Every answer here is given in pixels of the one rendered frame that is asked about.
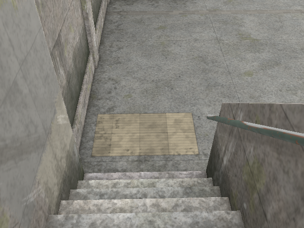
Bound stairs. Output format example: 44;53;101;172
46;171;245;228

